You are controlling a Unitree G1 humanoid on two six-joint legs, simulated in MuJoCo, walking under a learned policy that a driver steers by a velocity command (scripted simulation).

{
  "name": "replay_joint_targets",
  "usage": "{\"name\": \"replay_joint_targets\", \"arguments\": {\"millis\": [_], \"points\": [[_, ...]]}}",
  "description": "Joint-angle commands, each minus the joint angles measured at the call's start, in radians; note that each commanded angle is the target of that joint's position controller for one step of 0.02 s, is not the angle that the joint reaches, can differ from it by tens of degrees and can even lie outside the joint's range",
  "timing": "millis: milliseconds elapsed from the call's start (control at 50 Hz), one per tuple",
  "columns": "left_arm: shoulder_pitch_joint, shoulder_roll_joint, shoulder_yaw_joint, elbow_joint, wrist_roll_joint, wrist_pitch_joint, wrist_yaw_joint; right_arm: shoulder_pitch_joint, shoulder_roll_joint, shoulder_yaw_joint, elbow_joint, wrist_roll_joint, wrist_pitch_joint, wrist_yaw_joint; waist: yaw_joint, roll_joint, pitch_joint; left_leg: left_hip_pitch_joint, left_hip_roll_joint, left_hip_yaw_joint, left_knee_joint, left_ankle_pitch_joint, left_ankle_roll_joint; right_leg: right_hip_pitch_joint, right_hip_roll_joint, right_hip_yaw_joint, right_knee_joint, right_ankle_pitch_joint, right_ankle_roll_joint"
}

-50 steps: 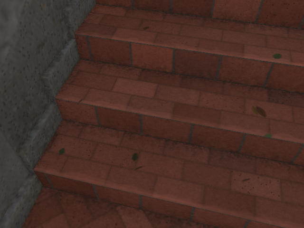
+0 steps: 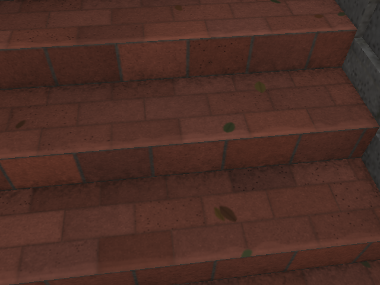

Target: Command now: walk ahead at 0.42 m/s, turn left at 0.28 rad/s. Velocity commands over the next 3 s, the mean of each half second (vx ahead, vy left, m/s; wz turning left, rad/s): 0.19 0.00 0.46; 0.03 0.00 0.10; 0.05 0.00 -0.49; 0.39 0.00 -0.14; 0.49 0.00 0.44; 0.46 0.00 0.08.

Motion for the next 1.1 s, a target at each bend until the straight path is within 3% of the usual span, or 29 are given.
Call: {"name": "replay_joint_targets", "arguments": {"millis": [20,40,60,100,140,180,220,240,260,280,320,360,440,460,540,600,660,700,720,740,760,800,820,860,940,980,1020,1060,1100], "points": [[-0.033,-0.092,-0.058,-0.166,0.007,0.009,-0.009,-0.011,-0.032,0.026,-0.022,0.0,0.019,-0.002,0.086,0.073,0.124,-0.103,0.288,-0.335,-0.243,0.227,0.163,-0.396,-0.066,-0.084,0.301,0.003,0.017],[-0.065,-0.096,-0.072,-0.215,0.007,0.007,-0.001,-0.021,-0.036,0.03,-0.034,0.003,0.023,-0.01,0.096,0.066,0.139,-0.181,0.25,-0.289,-0.252,0.219,0.145,-0.396,-0.083,-0.089,0.23,0.046,0.033],[-0.222,-0.064,-0.05,-0.272,0.068,0.041,0.034,0.024,-0.098,0.007,-0.02,-0.016,-0.017,-0.011,0.06,0.064,0.135,-0.205,0.214,-0.248,-0.261,0.26,0.136,-0.405,-0.043,-0.157,0.182,0.0,0.009],[-0.333,-0.063,-0.064,-0.361,0.086,0.067,0.059,0.103,-0.076,0.016,0.022,0.014,-0.024,-0.029,0.03,0.065,0.113,-0.176,0.156,-0.24,-0.273,0.349,0.114,-0.364,-0.078,-0.171,-0.111,0.029,0.011],[-0.34,-0.07,-0.075,-0.406,0.072,0.08,0.058,0.169,-0.122,-0.009,0.008,0.019,0.009,-0.069,-0.005,0.101,-0.012,-0.047,0.209,-0.263,-0.347,0.733,0.134,-0.167,-0.065,-0.194,-0.414,0.046,0.011],[-0.148,-0.047,-0.064,-0.327,0.029,0.084,0.083,0.132,-0.125,-0.025,-0.051,0.008,0.025,-0.077,0.079,0.238,-0.258,0.049,0.15,-0.12,-0.181,1.562,0.071,0.299,0.062,-0.223,-0.665,0.106,-0.011],[0.163,0.049,-0.014,-0.222,0.008,0.08,0.084,0.011,-0.202,-0.062,-0.11,0.032,-0.004,-0.066,0.214,0.278,-0.418,0.268,0.245,-0.19,0.117,1.692,0.052,0.454,0.03,-0.094,-0.9,0.169,-0.048],[0.237,0.09,0.007,-0.189,0.04,0.055,0.078,-0.054,-0.197,-0.075,-0.147,0.06,-0.028,-0.047,0.269,0.154,-0.443,0.171,0.201,-0.165,0.357,1.379,0.029,0.62,-0.042,0.004,-1.106,0.302,-0.092],[0.224,0.215,0.046,-0.168,0.062,0.057,0.081,-0.039,-0.03,-0.056,-0.243,0.052,-0.025,-0.023,0.188,-0.313,-0.448,-0.223,-0.079,-0.077,0.885,-0.048,-0.057,0.773,-0.442,0.565,-1.368,0.871,-0.279],[0.098,0.182,0.06,-0.206,0.032,0.08,0.081,0.079,-0.055,-0.064,-0.236,-0.011,-0.006,-0.018,0.111,-0.225,-0.508,-0.296,-0.026,-0.202,1.226,-0.173,-0.054,0.689,-0.505,0.759,-1.467,0.717,-0.337],[-0.085,-0.014,0.023,-0.168,0.039,0.087,0.1,-0.046,0.01,-0.057,-0.29,-0.064,0.079,-0.051,0.005,0.007,-0.074,-0.494,0.072,-0.111,1.317,-0.103,-0.043,0.312,-0.399,0.519,-1.473,-0.06,-0.247],[-0.067,-0.058,0.022,-0.087,0.057,0.067,0.113,-0.061,0.022,-0.052,-0.312,-0.048,0.118,-0.076,-0.032,0.073,0.074,-0.548,0.07,-0.087,1.317,-0.082,-0.036,0.175,-0.316,0.299,-1.451,-0.081,-0.143],[0.056,-0.011,0.051,0.013,0.055,0.044,0.072,-0.101,0.07,-0.028,-0.38,-0.007,0.112,-0.073,-0.045,-0.022,0.011,-0.698,0.087,-0.105,1.297,-0.003,-0.031,0.35,-0.298,0.079,-1.465,0.164,-0.106],[-0.005,-0.082,0.003,-0.042,0.115,0.008,0.064,-0.137,0.003,0.016,-0.331,0.025,0.093,0.005,0.078,-0.153,-0.199,-0.76,0.109,-0.205,1.235,0.109,-0.008,0.353,-0.296,0.132,-1.583,-0.012,-0.218],[-0.02,0.118,0.054,-0.029,0.079,-0.011,0.056,-0.267,-0.102,-0.019,-0.367,0.014,0.029,0.061,0.08,0.011,-0.14,-0.771,0.162,-0.107,1.052,-0.005,-0.067,0.448,-0.354,0.032,-1.698,-0.017,-0.189],[-0.138,0.1,0.037,-0.09,0.052,-0.05,0.048,-0.243,-0.085,-0.015,-0.336,-0.015,0.044,0.073,0.023,-0.036,-0.132,-0.405,0.233,-0.037,0.766,-0.002,-0.088,0.35,-0.31,-0.143,-1.713,0.179,-0.098],[-0.207,0.158,0.044,-0.128,0.054,-0.072,0.033,-0.27,-0.082,-0.016,-0.351,0.004,0.016,0.085,0.028,-0.028,-0.105,-0.148,0.195,0.003,0.476,0.044,-0.098,0.32,-0.285,-0.199,-1.601,0.278,-0.075],[-0.203,0.086,0.009,-0.09,-0.003,-0.037,-0.018,-0.134,-0.057,-0.026,-0.278,0.018,-0.015,0.085,-0.057,0.033,-0.089,0.078,0.141,0.058,-0.047,0.269,-0.088,0.331,-0.26,-0.219,-1.459,0.418,-0.033],[0.053,0.043,0.006,0.001,0.012,-0.018,-0.046,-0.061,-0.091,-0.052,-0.234,-0.014,-0.026,0.069,0.008,0.054,-0.138,0.236,0.117,0.038,-0.017,0.439,-0.049,0.332,-0.236,-0.246,-1.336,0.409,0.013],[0.352,-0.012,0.004,0.042,-0.003,-0.004,-0.055,-0.107,-0.233,-0.076,-0.275,-0.002,-0.02,0.054,0.153,0.241,-0.24,0.324,0.301,-0.184,0.097,1.071,0.137,0.319,-0.186,-0.204,-1.26,0.067,0.106],[0.287,0.073,0.035,0.064,-0.025,0.043,-0.017,-0.026,-0.038,-0.02,-0.275,-0.018,0.01,0.004,0.033,0.173,-0.285,0.298,0.412,-0.245,0.036,0.963,0.098,0.342,-0.17,-0.203,-1.264,-0.038,0.099],[0.162,0.036,0.029,0.031,0.025,0.075,0.007,-0.237,-0.046,-0.018,-0.314,0.001,0.037,-0.038,0.113,0.146,-0.071,-0.001,0.3,-0.15,-0.047,0.402,-0.003,0.478,-0.156,-0.158,-1.436,0.14,0.1],[-0.063,0.064,0.028,-0.051,-0.006,0.03,-0.024,-0.35,-0.136,-0.053,-0.33,0.05,0.013,0.035,0.058,0.127,-0.031,-0.014,0.215,-0.109,0.001,0.095,-0.009,0.374,-0.133,-0.182,-1.339,0.213,0.094],[-0.122,0.116,0.042,-0.11,0.009,0.008,-0.009,-0.29,-0.213,-0.09,-0.351,0.02,-0.003,0.013,0.01,0.072,-0.094,0.024,0.285,-0.193,-0.062,0.021,0.084,0.33,-0.134,-0.162,-1.298,0.208,0.057],[-0.064,0.142,0.071,-0.134,0.03,0.022,0.052,-0.149,-0.2,-0.11,-0.341,0.001,-0.052,-0.072,-0.039,0.277,-0.138,0.152,0.592,-0.409,-0.159,0.482,0.366,0.142,-0.087,-0.046,-0.672,-0.171,0.117],[-0.039,0.097,0.074,-0.125,0.04,0.039,0.045,-0.209,-0.15,-0.094,-0.347,-0.029,-0.058,-0.091,0.008,0.177,-0.13,0.061,0.533,-0.218,-0.175,0.488,0.274,0.116,-0.105,0.049,-0.284,-0.16,0.098],[-0.006,0.043,0.06,-0.147,0.054,0.045,0.02,-0.442,-0.098,-0.069,-0.409,-0.006,-0.045,-0.11,0.122,0.087,-0.115,-0.015,0.381,0.017,-0.153,0.497,0.106,0.291,-0.103,-0.043,-0.675,-0.093,0.095],[0.003,0.023,0.052,-0.118,0.033,0.032,-0.047,-0.438,-0.165,-0.084,-0.423,0.027,0.009,-0.126,0.085,0.107,-0.112,0.124,0.301,0.099,-0.065,0.463,0.029,0.371,-0.091,-0.129,-1.216,0.009,0.102],[0.116,0.037,0.056,-0.08,-0.019,0.007,-0.083,-0.376,-0.285,-0.121,-0.393,-0.037,0.056,-0.084,0.061,0.156,-0.094,0.044,0.396,0.027,-0.043,0.31,0.059,0.602,-0.005,-0.151,-1.475,0.398,0.088]]}}
Next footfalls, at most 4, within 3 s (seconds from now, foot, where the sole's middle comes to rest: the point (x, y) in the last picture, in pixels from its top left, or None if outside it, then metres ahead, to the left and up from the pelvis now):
0.24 right None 0.31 -0.08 -0.62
0.72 left None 0.23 0.20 -0.62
1.12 right None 0.29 -0.07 -0.62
1.68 left None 0.33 0.18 -0.62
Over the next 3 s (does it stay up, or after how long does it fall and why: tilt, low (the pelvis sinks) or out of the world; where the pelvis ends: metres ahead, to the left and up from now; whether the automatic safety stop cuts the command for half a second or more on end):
stays up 0.94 0.20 0.46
